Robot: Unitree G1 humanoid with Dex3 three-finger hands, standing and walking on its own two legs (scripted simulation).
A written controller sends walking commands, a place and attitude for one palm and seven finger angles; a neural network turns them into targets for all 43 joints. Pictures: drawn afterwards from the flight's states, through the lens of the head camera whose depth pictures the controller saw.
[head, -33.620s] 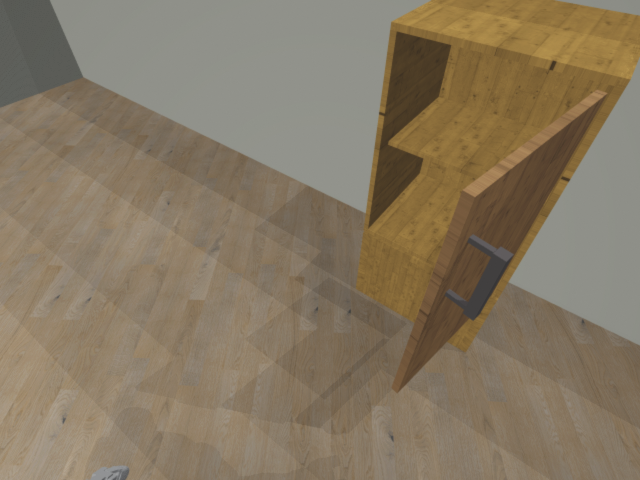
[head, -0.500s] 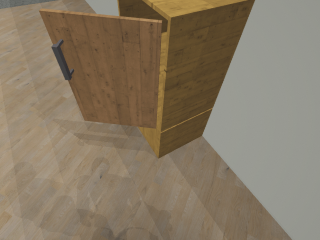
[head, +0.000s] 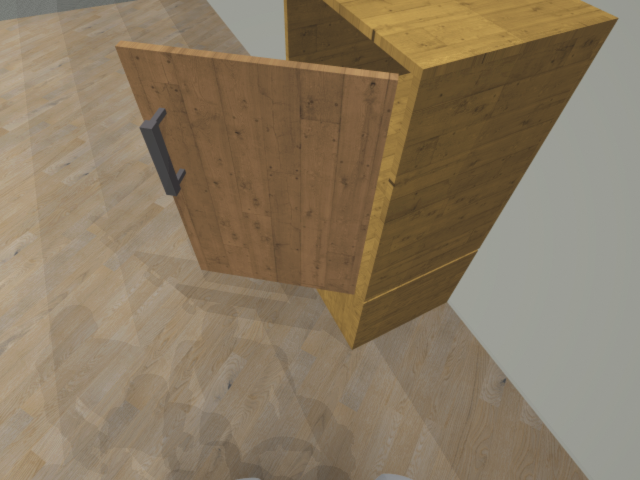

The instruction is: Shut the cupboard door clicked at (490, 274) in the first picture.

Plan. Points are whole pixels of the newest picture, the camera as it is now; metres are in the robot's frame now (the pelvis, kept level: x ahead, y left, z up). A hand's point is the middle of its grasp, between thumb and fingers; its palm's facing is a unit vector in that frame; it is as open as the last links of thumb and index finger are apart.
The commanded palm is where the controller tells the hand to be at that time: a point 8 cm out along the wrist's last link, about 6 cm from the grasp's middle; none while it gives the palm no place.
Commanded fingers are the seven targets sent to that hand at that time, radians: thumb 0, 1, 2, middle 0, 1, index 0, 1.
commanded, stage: take the last steps up to it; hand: left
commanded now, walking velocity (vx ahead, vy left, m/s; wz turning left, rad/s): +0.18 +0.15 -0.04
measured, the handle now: (166, 153) +0.60 +0.30 +0.02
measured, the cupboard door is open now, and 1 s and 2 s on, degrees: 53 53 53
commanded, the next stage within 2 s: come to a stop and stand still in 0.06 s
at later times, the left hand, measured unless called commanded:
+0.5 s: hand (166, 462) +0.16 +0.23 -0.17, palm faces +0.05 -0.97 -0.23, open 7.3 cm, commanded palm none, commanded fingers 0.00 0.90 0.90 -0.20 -0.30 -0.20 -0.30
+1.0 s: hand (208, 465) +0.16 +0.16 -0.16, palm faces -0.02 -0.97 -0.23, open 7.4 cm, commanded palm none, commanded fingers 0.00 0.90 0.90 -0.20 -0.30 -0.20 -0.30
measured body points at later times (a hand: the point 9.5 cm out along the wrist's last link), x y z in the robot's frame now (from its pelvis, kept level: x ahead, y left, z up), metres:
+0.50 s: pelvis +0.13 +0.04 +0.00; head +0.18 +0.04 +0.45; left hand +0.16 +0.28 -0.15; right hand +0.19 -0.21 -0.14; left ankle +0.15 +0.16 -0.73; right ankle +0.10 -0.07 -0.71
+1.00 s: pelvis +0.10 -0.02 +0.01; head +0.13 -0.03 +0.45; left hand +0.16 +0.22 -0.14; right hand +0.14 -0.26 -0.15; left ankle +0.08 +0.10 -0.70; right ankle +0.08 -0.12 -0.73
